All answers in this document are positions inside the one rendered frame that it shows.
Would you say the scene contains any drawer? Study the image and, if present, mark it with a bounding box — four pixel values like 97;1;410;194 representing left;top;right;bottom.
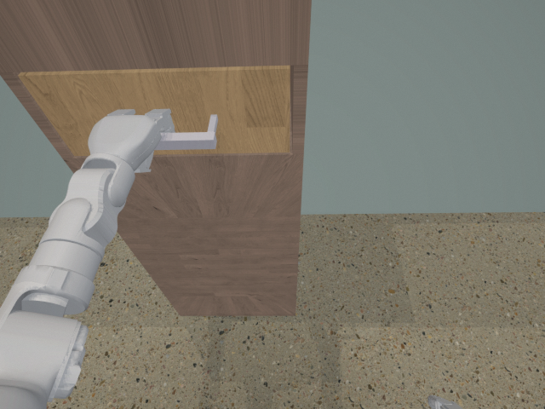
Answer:
18;66;290;156

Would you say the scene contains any left robot upper arm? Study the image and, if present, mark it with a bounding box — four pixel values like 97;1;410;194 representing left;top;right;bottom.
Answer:
0;309;89;409

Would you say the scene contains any cabinet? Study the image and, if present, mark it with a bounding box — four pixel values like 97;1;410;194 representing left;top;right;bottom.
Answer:
0;0;312;316

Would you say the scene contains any left robot forearm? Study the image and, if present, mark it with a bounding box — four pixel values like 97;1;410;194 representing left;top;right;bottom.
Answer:
0;153;135;329

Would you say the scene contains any handle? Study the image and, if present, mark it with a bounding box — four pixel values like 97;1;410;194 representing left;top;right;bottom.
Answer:
154;114;218;150

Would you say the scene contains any robot left hand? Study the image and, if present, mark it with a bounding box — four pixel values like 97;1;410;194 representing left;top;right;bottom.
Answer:
88;109;175;173

